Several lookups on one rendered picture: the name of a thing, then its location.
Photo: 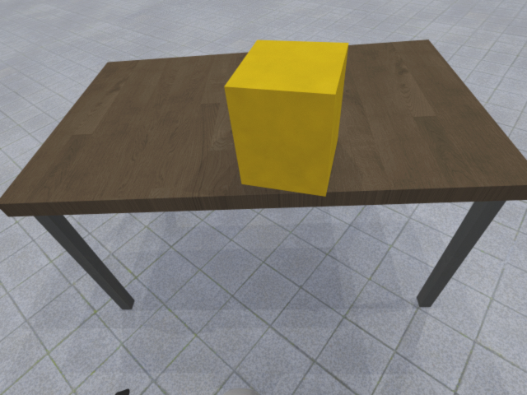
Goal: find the table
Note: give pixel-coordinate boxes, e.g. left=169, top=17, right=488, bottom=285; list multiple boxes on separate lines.
left=0, top=39, right=527, bottom=309

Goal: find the carton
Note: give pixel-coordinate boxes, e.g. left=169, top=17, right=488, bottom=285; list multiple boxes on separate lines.
left=224, top=40, right=348, bottom=197

